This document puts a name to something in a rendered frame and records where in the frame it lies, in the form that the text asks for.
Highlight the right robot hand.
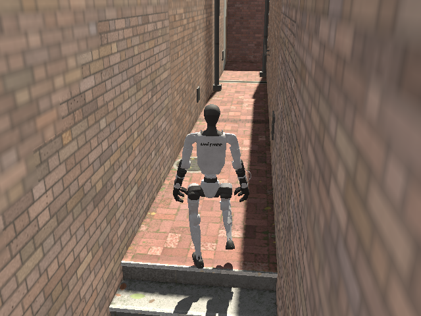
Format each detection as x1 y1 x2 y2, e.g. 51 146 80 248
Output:
234 186 249 202

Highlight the right robot foot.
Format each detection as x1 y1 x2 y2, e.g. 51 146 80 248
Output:
226 240 235 250

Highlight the robot left upper arm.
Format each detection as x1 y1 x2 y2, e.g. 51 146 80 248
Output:
180 132 198 169

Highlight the left robot hand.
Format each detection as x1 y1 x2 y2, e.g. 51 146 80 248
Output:
173 187 187 203

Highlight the left robot shin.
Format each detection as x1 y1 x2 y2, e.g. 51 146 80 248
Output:
189 215 201 260

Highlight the left robot forearm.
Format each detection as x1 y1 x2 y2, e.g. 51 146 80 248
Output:
174 159 187 189

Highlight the robot right upper arm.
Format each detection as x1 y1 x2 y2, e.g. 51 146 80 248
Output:
225 133 242 169

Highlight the right robot forearm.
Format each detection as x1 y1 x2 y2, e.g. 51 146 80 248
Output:
235 160 248 188

